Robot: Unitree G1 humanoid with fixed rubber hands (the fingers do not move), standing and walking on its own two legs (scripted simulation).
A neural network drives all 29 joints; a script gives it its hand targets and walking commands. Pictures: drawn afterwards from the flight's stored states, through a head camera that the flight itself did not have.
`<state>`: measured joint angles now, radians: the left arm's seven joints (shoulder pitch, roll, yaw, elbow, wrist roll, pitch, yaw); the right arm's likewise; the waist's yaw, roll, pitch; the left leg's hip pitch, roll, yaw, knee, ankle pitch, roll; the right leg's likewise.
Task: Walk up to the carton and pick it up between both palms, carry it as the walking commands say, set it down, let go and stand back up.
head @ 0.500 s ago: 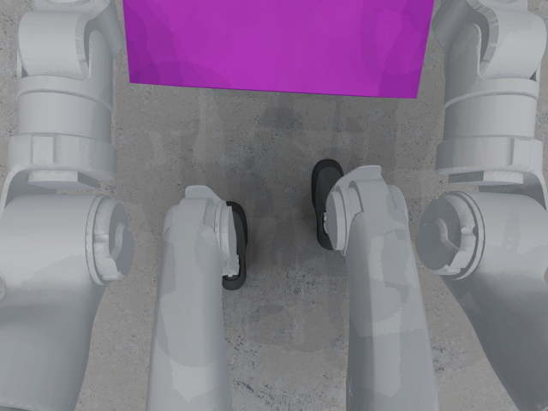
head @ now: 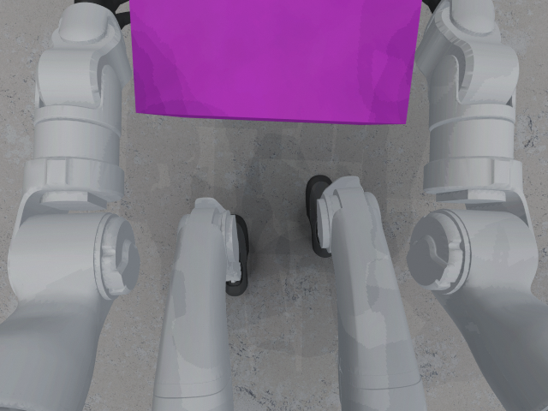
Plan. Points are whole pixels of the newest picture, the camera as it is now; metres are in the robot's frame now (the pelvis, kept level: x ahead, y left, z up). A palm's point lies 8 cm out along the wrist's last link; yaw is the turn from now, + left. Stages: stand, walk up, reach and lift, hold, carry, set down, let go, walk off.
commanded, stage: reach and lift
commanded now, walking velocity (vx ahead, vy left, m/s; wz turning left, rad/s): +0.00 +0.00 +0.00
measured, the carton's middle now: out of the picture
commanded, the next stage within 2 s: none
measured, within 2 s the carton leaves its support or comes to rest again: neither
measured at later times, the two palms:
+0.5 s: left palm out of the picture +0.53 +0.15 -0.01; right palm out of the picture +0.50 -0.21 +0.01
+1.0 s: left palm out of the picture +0.50 +0.15 +0.07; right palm out of the picture +0.47 -0.21 +0.08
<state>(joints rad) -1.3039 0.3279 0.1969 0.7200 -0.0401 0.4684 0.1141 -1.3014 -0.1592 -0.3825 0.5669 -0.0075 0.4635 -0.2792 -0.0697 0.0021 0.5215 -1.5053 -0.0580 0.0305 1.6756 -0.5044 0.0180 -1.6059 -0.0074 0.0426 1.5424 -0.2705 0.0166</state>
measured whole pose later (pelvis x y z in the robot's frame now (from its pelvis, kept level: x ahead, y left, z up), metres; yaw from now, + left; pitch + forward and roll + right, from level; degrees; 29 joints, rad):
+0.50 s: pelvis +0.01 +0.00 +0.06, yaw -1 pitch +14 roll +1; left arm -1.16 0.29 0.20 0.67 -0.03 0.46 0.11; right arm -1.15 -0.11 -0.36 0.51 -0.02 0.46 -0.29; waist -0.06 0.00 0.52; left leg -1.24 -0.06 0.02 1.47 -0.47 0.02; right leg -1.34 0.00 0.04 1.35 -0.25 0.02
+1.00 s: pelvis +0.02 +0.00 +0.12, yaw -1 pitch +8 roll +1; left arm -0.98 0.22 0.23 0.64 -0.01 0.45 0.10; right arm -0.98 -0.05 -0.35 0.47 -0.04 0.45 -0.28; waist -0.06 0.02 0.48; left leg -0.96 -0.05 0.01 1.22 -0.40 0.02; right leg -1.05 0.00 0.05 1.10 -0.19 0.01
